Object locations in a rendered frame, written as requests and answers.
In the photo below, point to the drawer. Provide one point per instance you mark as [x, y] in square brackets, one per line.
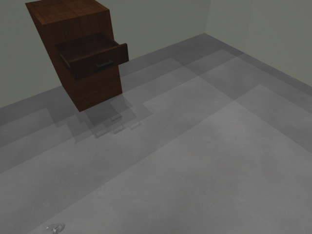
[80, 55]

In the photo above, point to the cabinet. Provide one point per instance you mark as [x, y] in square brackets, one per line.
[59, 21]

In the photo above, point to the robot left hand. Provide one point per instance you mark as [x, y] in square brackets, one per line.
[54, 228]

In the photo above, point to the handle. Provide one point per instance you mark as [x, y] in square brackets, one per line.
[110, 63]

